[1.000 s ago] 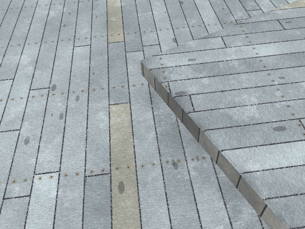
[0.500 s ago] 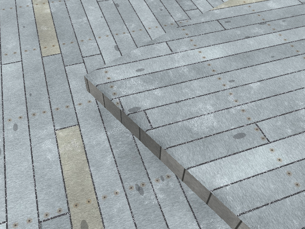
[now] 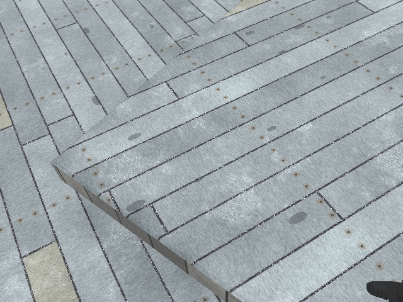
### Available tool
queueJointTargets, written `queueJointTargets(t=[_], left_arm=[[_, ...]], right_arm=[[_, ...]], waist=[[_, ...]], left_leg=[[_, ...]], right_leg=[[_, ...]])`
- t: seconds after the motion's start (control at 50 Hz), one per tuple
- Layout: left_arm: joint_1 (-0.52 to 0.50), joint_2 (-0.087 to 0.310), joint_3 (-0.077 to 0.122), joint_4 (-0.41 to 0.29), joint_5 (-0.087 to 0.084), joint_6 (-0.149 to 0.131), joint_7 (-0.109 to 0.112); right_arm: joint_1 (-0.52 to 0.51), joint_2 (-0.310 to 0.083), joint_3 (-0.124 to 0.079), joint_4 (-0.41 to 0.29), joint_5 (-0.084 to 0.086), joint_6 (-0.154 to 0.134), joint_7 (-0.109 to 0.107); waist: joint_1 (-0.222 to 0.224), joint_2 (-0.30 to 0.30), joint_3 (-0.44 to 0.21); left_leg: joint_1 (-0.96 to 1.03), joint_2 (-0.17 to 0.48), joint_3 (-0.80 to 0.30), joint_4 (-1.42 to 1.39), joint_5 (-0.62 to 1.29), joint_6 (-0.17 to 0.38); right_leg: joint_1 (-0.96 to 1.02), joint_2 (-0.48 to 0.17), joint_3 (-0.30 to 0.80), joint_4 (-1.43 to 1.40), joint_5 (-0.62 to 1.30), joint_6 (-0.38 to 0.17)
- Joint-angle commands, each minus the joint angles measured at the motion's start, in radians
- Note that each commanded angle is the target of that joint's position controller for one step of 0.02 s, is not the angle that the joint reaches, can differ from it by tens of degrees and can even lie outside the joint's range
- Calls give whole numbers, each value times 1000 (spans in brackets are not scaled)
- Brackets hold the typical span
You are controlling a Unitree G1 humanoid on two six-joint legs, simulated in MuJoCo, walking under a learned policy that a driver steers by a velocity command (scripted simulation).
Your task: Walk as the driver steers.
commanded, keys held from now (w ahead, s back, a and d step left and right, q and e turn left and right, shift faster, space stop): w+e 0.12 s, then w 0.40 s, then w+q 0.48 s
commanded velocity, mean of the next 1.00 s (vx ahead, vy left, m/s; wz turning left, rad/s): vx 0.50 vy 0.00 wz -0.04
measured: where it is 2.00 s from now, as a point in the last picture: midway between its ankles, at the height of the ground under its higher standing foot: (226, 130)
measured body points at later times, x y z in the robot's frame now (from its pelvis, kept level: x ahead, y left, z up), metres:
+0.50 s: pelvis +0.25 +0.03 +0.00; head +0.27 +0.03 +0.45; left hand +0.47 +0.22 -0.10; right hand +0.16 -0.21 -0.14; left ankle +0.23 +0.15 -0.75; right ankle +0.25 -0.10 -0.47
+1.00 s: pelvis +0.50 -0.10 +0.12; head +0.49 -0.12 +0.57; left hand +0.50 +0.16 -0.01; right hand +0.68 -0.35 +0.02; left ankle +0.57 +0.03 -0.50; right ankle +0.48 -0.20 -0.62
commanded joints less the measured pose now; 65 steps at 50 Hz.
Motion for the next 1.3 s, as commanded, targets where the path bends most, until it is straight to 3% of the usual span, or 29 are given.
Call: queueJointTargets(t=[0.02,0.1,0.16,0.18,0.2,0.22,0.26,0.3,0.4,0.46,0.52,0.56,0.6,0.64,0.68,0.7,0.72,0.74,0.76,0.78,0.8,0.82,0.88,0.92,0.98,1.08,1.2,1.26,1.3], left_arm=[[-11,172,48,-56,-7,-7,17],[4,155,46,-47,-14,5,25],[-25,79,22,-64,4,9,23],[22,-1,-7,-77,26,9,23],[179,9,-10,-77,-17,3,21],[181,111,9,-32,-27,8,23],[-30,126,14,-72,-2,8,20],[-60,68,4,-92,8,4,8],[-42,-19,-19,-79,-5,21,6],[-159,-92,-57,-142,-24,24,5],[-271,-175,-110,-225,-15,2,-12],[-356,-180,-141,-317,15,-16,-25],[-435,-168,-147,-371,55,-34,-26],[-360,-126,-125,-332,34,-41,-18],[-210,-30,-68,-292,-12,-41,-6],[-125,26,-40,-280,-19,-39,-7],[50,106,-8,-245,-3,-35,-6],[175,245,29,-150,48,-30,-13],[213,166,7,-143,66,-31,-3],[104,108,-5,-130,33,-42,-10],[40,43,-16,-87,6,-40,-20],[-9,-27,-25,-30,14,-38,-25],[-62,-137,-41,66,42,-48,-26],[-28,-99,-22,109,28,-53,-19],[-29,-34,-3,105,45,-48,16],[13,92,27,92,33,-53,49],[62,142,52,103,3,-10,25],[35,202,71,101,-27,6,13],[11,191,67,86,-32,1,13]], right_arm=[[-86,-38,-5,-80,12,-14,5],[-84,-93,-27,-90,28,-26,16],[125,-129,-54,-40,13,-34,10],[256,-173,-58,-28,-6,-33,5],[316,-220,-74,30,-7,-22,18],[282,-130,-59,11,16,-21,26],[195,-72,-35,5,13,-10,22],[192,-47,-20,28,-6,-5,20],[322,-54,-21,123,20,5,16],[447,16,8,202,23,32,9],[497,35,25,266,9,58,-10],[427,22,35,253,28,74,-36],[414,-36,17,236,48,55,-46],[411,-85,2,253,70,42,-34],[472,-110,2,297,43,55,-20],[471,-115,3,302,29,59,-15],[414,-103,0,262,17,48,-23],[479,99,29,193,25,18,-12],[493,59,7,230,30,-5,26],[391,65,-10,182,57,3,34],[296,90,3,142,55,25,28],[247,81,-2,116,44,44,20],[284,86,-10,100,67,93,16],[238,85,-4,62,54,94,10],[152,48,-8,24,41,96,20],[11,37,-13,-27,44,83,61],[-121,23,-20,-86,50,82,90],[32,-38,-57,-67,53,91,84],[307,-158,-124,-5,55,98,54]], waist=[[8,-110,-64],[-14,-150,-91],[-124,-154,-198],[-142,17,-351],[-67,350,-389],[-91,168,-283],[-108,7,-85],[-80,48,-44],[-82,80,-38],[-103,48,35],[-89,21,76],[-50,-16,76],[-65,-13,-25],[-35,76,-83],[54,240,-192],[119,266,-236],[200,227,-307],[102,-442,-460],[114,-347,-541],[64,-240,-355],[30,-207,-184],[-9,-168,-65],[-92,-181,5],[-102,-122,24],[-86,-117,20],[-34,-80,-2],[29,-88,74],[-72,-151,-18],[-226,-106,-174]], left_leg=[[198,-94,71,-185,150,-14],[237,-105,11,-299,70,27],[543,-62,28,-383,68,110],[828,134,-187,-366,134,169],[999,310,-652,-475,-134,342],[921,288,-679,-514,-442,333],[692,195,-420,-558,-394,287],[582,134,-295,-585,-212,288],[617,158,-223,-613,-78,364],[735,216,-250,-580,-251,354],[671,211,-177,-575,-261,304],[450,126,-98,-641,-279,269],[220,110,-73,-836,-147,293],[315,103,14,-814,215,277],[620,126,23,-569,989,236],[708,118,38,-389,1232,205],[570,101,-3,-102,1114,180],[204,-144,-12,291,-22,124],[88,-223,-206,630,-221,106],[-43,-187,-158,791,-226,102],[-102,-110,-29,819,-201,120],[-111,-62,18,846,-171,142],[-49,-38,17,833,-130,191],[-90,-29,-10,693,-53,201],[-102,-46,69,432,37,154],[-77,-16,123,93,131,122],[-54,-35,229,-134,-6,169],[184,-139,305,-148,-145,225],[657,-185,224,-269,-66,298]], right_leg=[[-121,-177,140,-75,198,-123],[11,-237,274,52,175,-88],[-10,-168,238,301,250,-25],[-157,-86,136,601,-83,25],[-478,-2,60,853,-444,70],[-573,-77,91,985,-381,90],[-592,-131,24,988,-233,100],[-557,-169,-7,1010,-179,110],[-772,-174,-86,1374,-263,130],[-1228,-185,-28,1779,-364,100],[-1401,-198,-2,1883,-315,91],[-1248,-268,-87,1587,-189,113],[-731,-275,-187,1212,-4,114],[-452,-222,-260,995,-92,102],[-325,-106,-292,813,-247,53],[-247,-83,-247,671,-211,16],[-28,-188,2,588,-154,-35],[257,-488,578,171,-127,-157],[265,-561,911,-26,-194,-187],[114,-597,757,-22,-267,-162],[-30,-551,553,-3,-358,-118],[-186,-510,369,19,-394,-77],[-273,-437,60,-41,-271,1],[-207,-428,-70,-89,-123,20],[-115,-372,-247,-158,30,-15],[84,-422,-315,-212,99,-47],[291,-456,-385,-140,363,-42],[311,-440,-420,125,911,-29],[73,-369,-425,545,750,32]])
Keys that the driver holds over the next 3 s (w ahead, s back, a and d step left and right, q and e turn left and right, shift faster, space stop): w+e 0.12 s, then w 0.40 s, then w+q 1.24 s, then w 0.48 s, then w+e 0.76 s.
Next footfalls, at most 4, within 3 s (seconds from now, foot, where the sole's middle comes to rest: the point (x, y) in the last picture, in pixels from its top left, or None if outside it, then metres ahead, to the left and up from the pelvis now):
0.16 left None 0.27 0.14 -0.78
0.72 right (301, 267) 0.52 -0.21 -0.66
1.30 left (219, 182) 0.81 0.04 -0.66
1.78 right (248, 112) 1.15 -0.07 -0.66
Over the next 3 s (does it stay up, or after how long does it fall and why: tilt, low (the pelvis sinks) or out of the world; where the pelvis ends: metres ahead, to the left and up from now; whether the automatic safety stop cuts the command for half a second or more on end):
stays up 1.50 0.23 0.10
